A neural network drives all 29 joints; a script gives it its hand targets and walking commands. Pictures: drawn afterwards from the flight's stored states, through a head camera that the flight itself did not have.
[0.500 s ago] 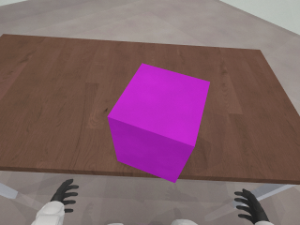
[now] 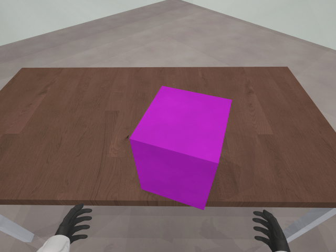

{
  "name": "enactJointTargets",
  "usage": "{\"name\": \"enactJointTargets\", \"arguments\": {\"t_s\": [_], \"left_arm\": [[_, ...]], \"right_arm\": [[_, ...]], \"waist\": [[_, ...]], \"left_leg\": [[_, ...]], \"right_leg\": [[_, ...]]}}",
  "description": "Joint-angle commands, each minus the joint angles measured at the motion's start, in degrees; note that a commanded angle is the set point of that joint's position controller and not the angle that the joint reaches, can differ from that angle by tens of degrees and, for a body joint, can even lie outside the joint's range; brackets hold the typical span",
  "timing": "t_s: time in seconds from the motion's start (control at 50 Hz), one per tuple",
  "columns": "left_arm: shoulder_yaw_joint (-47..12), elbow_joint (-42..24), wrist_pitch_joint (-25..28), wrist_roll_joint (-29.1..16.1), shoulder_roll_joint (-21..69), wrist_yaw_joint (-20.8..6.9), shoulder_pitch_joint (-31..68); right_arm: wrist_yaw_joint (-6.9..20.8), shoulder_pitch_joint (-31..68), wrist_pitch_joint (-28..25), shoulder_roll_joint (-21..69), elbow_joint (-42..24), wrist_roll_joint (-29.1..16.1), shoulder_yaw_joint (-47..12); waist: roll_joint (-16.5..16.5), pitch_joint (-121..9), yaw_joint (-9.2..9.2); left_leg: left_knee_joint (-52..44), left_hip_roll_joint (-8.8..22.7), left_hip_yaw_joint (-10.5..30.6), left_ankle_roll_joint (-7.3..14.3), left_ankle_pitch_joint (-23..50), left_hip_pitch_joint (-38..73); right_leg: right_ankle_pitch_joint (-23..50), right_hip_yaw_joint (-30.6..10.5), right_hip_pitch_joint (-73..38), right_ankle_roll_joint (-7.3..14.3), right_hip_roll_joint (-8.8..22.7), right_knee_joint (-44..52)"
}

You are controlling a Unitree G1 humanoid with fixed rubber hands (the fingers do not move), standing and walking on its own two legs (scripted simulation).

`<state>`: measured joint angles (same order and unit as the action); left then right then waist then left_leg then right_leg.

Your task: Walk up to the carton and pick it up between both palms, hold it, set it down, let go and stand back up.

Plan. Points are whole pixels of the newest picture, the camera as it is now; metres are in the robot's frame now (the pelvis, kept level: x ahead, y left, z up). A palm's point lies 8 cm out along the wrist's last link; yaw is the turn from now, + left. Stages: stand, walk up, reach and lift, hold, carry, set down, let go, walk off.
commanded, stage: reach and lift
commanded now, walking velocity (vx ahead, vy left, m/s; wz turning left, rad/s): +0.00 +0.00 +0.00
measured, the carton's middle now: (182, 148) +0.39 -0.02 +0.00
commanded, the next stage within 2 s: none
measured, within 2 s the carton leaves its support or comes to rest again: neither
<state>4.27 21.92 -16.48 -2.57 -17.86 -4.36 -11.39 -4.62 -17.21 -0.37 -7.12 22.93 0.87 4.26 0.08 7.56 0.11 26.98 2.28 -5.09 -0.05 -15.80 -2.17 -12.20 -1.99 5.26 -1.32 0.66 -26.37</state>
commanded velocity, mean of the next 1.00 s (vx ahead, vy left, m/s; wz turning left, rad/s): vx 0.00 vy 0.00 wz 0.00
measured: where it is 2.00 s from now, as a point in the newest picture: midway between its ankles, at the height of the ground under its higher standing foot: outside the picture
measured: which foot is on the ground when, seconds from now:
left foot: down 0.00-1.00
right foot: down 0.00-1.00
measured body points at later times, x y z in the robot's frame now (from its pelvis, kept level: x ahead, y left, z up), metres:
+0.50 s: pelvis +0.02 +0.00 +0.01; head +0.02 +0.01 +0.45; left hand +0.19 +0.26 -0.02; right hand +0.18 -0.19 -0.02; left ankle +0.00 +0.12 -0.74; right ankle +0.04 -0.14 -0.74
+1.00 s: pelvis +0.04 +0.02 +0.00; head +0.03 +0.05 +0.45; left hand +0.21 +0.26 +0.02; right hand +0.21 -0.16 +0.02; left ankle +0.00 +0.12 -0.74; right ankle +0.04 -0.13 -0.74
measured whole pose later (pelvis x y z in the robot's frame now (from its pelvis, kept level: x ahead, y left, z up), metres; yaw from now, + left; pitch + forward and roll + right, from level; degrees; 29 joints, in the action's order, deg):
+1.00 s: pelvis +0.04 +0.02 +0.00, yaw +2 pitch -8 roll -3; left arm -1.7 -4.4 1.7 -13.3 -23.4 -8.1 -24.6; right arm -15.4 -29.1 -10.6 2.1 0.3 -8.4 -1.5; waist -0.7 8.0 2.0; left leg 28.0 2.6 -3.1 0.8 -19.7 0.2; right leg -12.1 0.1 -1.9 -2.2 0.4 -18.7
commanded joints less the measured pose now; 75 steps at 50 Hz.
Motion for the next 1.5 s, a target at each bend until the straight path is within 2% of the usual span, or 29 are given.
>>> {"name": "enactJointTargets", "arguments": {"t_s": [0.0, 0.14, 0.24, 0.34, 0.42, 0.58, 0.7, 0.94, 1.1, 1.2, 1.26, 1.3, 1.48], "left_arm": [[3.76, -8.79, 4.3, -0.56, -10.45, -0.23, 4.03], [2.88, -11.89, 8.19, -2.9, -11.31, -1.33, 2.25], [2.34, -14.93, 11.3, -6.33, -13.33, -2.17, 0.34], [2.11, -17.51, 13.25, -8.72, -14.48, -2.92, -2.18], [2.06, -19.5, 14.89, -9.94, -14.92, -3.84, -5.49], [0.29, -25.39, 18.0, -10.37, -14.28, -4.63, -10.23], [-0.68, -29.93, 20.5, -10.88, -14.59, -4.32, -11.34], [-2.06, -36.8, 20.03, -10.83, -12.92, -3.48, -11.7], [-3.06, -38.93, 16.6, -12.48, -12.34, -2.64, -6.48], [-2.78, -37.52, 13.61, -13.14, -12.45, -2.33, -1.42], [-2.25, -37.48, 11.47, -13.67, -13.05, -2.2, 2.65], [-2.23, -37.95, 9.69, -14.05, -12.6, -2.13, 4.85], [0.31, -35.61, 1.1, -14.17, -13.32, -2.63, 15.68]], "right_arm": [[-0.98, 0.8, -1.77, -3.38, -11.14, -0.75, 0.13], [-2.73, -2.07, -2.29, -0.83, -15.8, -1.94, -0.91], [-4.6, -4.68, -3.03, 2.37, -19.8, -2.39, -2.24], [-6.55, -7.24, -3.46, 4.27, -22.16, -3.09, -3.08], [-7.92, -10.56, -4.42, 5.61, -24.48, -4.06, -4.51], [-9.44, -14.09, -8.26, 6.01, -27.3, -5.7, -5.04], [-9.74, -13.94, -11.17, 5.98, -29.75, -7.23, -5.34], [-10.91, -12.83, -12.39, 5.7, -32.09, -9.21, -4.31], [-11.32, -7.35, -7.61, 4.45, -35.28, -8.73, -2.63], [-11.42, -3.86, -2.59, 3.52, -37.07, -9.18, -2.49], [-11.68, -1.25, 1.04, 3.1, -39.35, -9.28, -2.51], [-11.87, 0.2, 3.74, 2.96, -40.5, -9.72, -2.21], [-12.86, 7.55, 15.39, 2.31, -45.52, -10.48, -2.26]], "waist": [[3.41, -1.62, 0.58], [5.43, -0.38, 0.75], [3.52, -1.19, 1.0], [3.01, -1.18, 0.71], [2.75, -2.38, 1.07], [5.14, -1.75, 0.89], [6.77, -1.92, 1.6], [10.03, -1.59, 0.85], [9.42, -2.22, 0.13], [7.97, -3.07, -0.41], [6.32, -3.31, -0.52], [6.18, -3.67, -1.16], [4.79, -4.77, -1.74]], "left_leg": [[-13.39, 0.39, -4.42, 1.51, -2.67, -19.49], [-14.4, 0.55, -3.52, 1.71, -1.87, -19.29], [-12.14, -0.74, -2.84, 0.69, 2.0, -13.14], [-10.33, -1.53, -1.5, -0.11, 5.33, -7.75], [-8.99, -1.71, -0.35, -0.38, 9.23, -5.79], [-7.05, -0.6, 2.11, -2.23, 16.24, -3.68], [-5.97, 0.02, 3.63, -3.31, 19.81, -3.38], [-3.53, 1.2, 5.9, -5.62, 30.39, 1.27], [-5.09, 1.55, 6.04, -5.26, 26.73, -0.18], [-6.63, 1.2, 5.35, -4.28, 22.02, -2.35], [-7.43, 1.07, 4.85, -3.4, 19.11, -3.63], [-8.33, 1.26, 4.72, -3.19, 17.0, -4.41], [-10.72, 0.77, 2.88, -1.46, 8.77, -7.63]], "right_leg": [[1.68, 2.7, -14.25, 1.67, -3.04, 3.54], [2.37, 1.46, -15.48, 1.62, -3.12, 5.04], [2.92, 0.3, -10.84, 2.05, -1.49, 7.91], [4.19, -0.42, -6.38, 2.37, -0.03, 9.82], [8.65, -0.58, -6.4, 2.18, 0.59, 9.97], [12.27, -0.07, -6.56, 3.11, -0.53, 9.86], [12.16, 0.12, -6.27, 3.8, -0.94, 9.48], [11.17, 1.03, -3.61, 4.52, -1.91, 9.97], [9.18, 1.12, -5.16, 4.32, -1.83, 10.04], [8.86, 0.91, -7.09, 3.89, -1.46, 9.98], [9.12, 0.74, -7.85, 3.63, -1.22, 9.95], [8.5, 0.94, -8.33, 3.67, -1.35, 9.98], [8.52, 0.53, -9.14, 3.11, -0.67, 10.01]]}}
